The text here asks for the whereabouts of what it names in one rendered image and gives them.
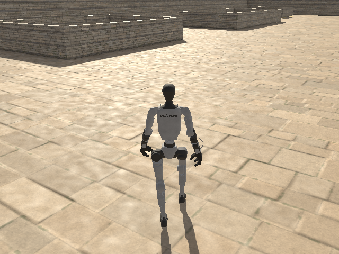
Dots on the robot right forearm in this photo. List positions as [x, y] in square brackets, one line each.
[195, 143]

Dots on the right robot upper arm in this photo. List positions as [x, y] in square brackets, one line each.
[188, 120]

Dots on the robot left thigh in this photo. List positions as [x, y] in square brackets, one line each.
[157, 161]

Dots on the right robot hand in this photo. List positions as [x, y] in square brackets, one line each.
[199, 158]

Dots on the robot left forearm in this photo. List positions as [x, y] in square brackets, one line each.
[145, 139]

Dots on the robot right thigh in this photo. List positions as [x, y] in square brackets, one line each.
[181, 154]

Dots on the robot thigh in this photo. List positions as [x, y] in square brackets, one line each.
[157, 161]
[181, 154]

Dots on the left robot hand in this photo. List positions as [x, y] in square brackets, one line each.
[147, 148]

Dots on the left robot upper arm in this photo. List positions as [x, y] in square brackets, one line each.
[150, 119]

